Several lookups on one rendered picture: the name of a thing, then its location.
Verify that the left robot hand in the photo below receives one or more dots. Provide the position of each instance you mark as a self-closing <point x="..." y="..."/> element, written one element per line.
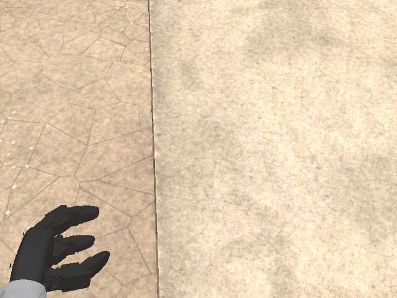
<point x="39" y="250"/>

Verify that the left robot forearm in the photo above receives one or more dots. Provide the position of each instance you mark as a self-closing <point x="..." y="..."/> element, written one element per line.
<point x="23" y="289"/>

